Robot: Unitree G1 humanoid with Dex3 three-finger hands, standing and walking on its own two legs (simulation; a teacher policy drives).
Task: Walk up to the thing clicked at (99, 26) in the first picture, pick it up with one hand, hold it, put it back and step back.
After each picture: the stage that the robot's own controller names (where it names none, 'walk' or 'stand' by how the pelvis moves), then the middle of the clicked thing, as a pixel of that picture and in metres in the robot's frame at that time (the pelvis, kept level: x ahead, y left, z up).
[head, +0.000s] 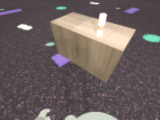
stand; (100, 26) +1.02 -0.07 +0.07
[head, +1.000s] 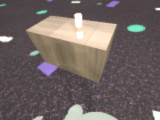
walk; (79, 27) +0.89 +0.21 +0.08
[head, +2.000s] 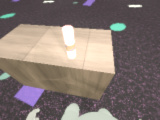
stand; (69, 44) +0.52 +0.20 +0.12
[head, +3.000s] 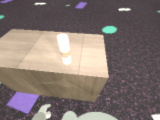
stand; (65, 50) +0.50 +0.22 +0.08
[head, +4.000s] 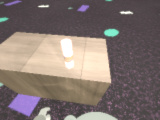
stand; (68, 55) +0.48 +0.20 +0.06
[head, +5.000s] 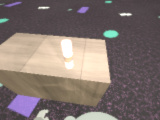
stand; (68, 55) +0.48 +0.20 +0.06
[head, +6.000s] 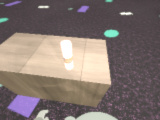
stand; (67, 56) +0.47 +0.20 +0.06
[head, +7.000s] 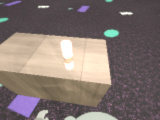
rise first; (67, 56) +0.47 +0.20 +0.06
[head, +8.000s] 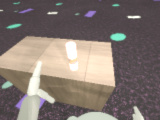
rise first; (72, 57) +0.47 +0.19 +0.07
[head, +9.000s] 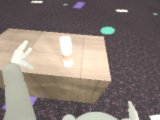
go down; (67, 53) +0.48 +0.17 +0.08
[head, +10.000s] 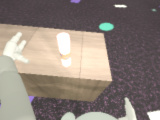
go down; (65, 51) +0.47 +0.17 +0.09
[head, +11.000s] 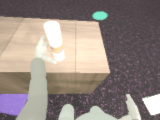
close in; (56, 44) +0.47 +0.19 +0.13
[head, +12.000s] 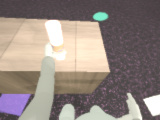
close; (57, 43) +0.48 +0.19 +0.13
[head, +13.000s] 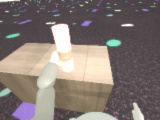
lift; (64, 51) +0.33 +0.16 +0.28
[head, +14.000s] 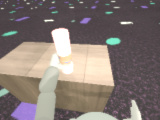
hold; (64, 54) +0.33 +0.16 +0.25
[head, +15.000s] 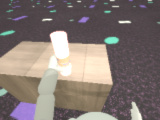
hold; (62, 56) +0.33 +0.17 +0.23
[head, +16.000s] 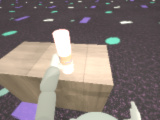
hold; (65, 54) +0.33 +0.16 +0.24
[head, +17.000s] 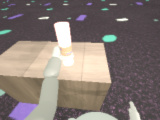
crouch; (65, 46) +0.40 +0.16 +0.25
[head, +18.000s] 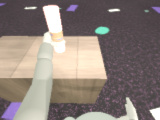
lower; (56, 32) +0.49 +0.19 +0.26
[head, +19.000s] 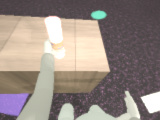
lower; (56, 41) +0.49 +0.19 +0.13
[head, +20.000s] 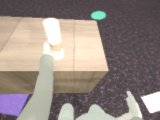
lower; (55, 42) +0.49 +0.19 +0.13
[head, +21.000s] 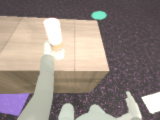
lower; (56, 42) +0.49 +0.19 +0.13
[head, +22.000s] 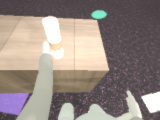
lower; (55, 41) +0.49 +0.19 +0.14
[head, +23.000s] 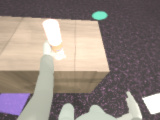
open; (55, 43) +0.48 +0.19 +0.13
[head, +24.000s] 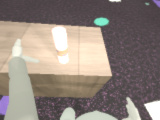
sink last; (61, 48) +0.47 +0.18 +0.12
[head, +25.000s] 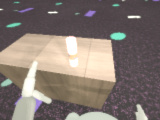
stand; (72, 53) +0.49 +0.19 +0.10
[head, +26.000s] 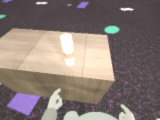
stand; (68, 51) +0.47 +0.19 +0.10
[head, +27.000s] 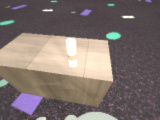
stand; (71, 54) +0.51 +0.18 +0.07
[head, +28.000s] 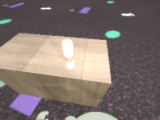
stand; (68, 55) +0.48 +0.19 +0.06
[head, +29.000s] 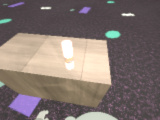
stand; (68, 56) +0.47 +0.19 +0.06
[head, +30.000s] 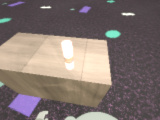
stand; (68, 56) +0.47 +0.19 +0.06
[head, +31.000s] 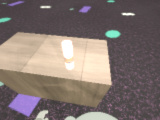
stand; (68, 56) +0.47 +0.19 +0.06
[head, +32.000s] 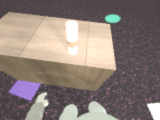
walk; (72, 40) +0.54 +0.16 +0.09
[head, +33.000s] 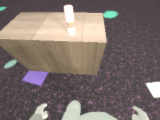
walk; (70, 21) +0.80 +0.26 +0.10
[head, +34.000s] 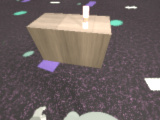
stand; (85, 18) +1.13 +0.16 +0.09
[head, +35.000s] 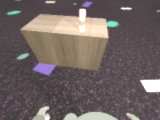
stand; (82, 21) +1.07 +0.18 +0.07
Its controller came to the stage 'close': yes
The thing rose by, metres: 0.21
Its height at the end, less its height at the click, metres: +0.00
